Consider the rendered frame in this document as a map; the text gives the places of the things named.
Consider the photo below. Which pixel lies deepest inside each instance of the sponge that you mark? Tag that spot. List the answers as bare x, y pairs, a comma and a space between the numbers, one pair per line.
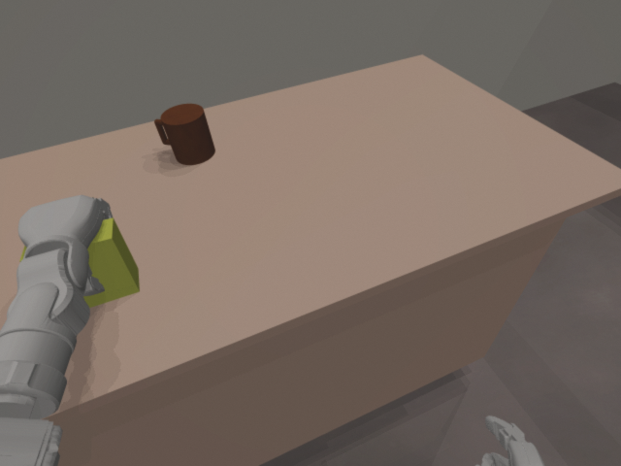
112, 263

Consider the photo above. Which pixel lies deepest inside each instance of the table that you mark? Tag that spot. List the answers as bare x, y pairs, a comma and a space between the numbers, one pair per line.
351, 240

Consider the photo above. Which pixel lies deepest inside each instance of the robot right hand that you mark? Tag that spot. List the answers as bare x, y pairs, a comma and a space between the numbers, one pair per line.
520, 452

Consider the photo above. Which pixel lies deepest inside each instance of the robot left upper arm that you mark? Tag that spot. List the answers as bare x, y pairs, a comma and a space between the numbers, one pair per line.
29, 442

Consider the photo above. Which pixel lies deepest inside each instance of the robot left hand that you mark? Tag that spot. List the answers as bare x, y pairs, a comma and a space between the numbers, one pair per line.
79, 217

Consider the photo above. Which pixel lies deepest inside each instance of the left robot forearm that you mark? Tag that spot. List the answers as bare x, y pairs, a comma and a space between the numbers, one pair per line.
43, 321

